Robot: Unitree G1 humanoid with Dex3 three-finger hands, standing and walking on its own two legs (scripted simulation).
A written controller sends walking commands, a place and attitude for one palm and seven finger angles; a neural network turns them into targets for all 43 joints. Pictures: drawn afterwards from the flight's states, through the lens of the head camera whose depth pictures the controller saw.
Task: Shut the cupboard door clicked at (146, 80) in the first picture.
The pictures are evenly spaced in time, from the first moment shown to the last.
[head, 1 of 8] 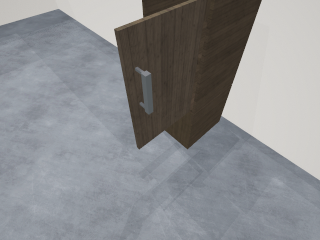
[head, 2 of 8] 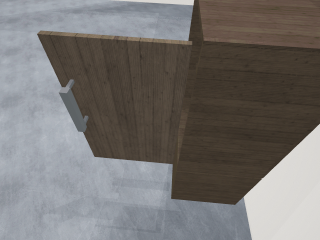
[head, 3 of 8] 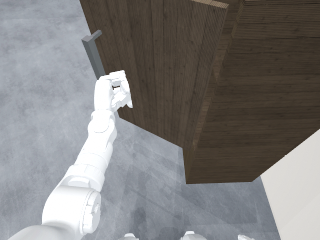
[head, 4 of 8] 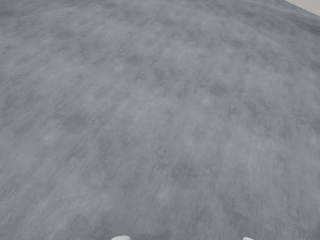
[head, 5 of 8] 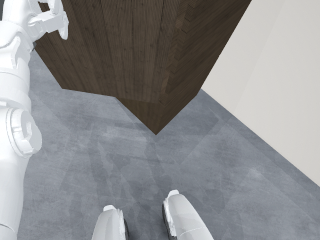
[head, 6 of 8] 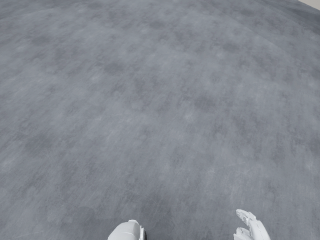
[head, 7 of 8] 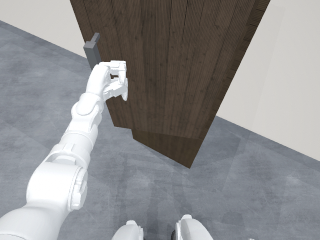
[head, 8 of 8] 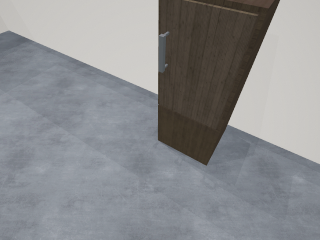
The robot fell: no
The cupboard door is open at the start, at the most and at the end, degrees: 90 90 0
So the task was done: yes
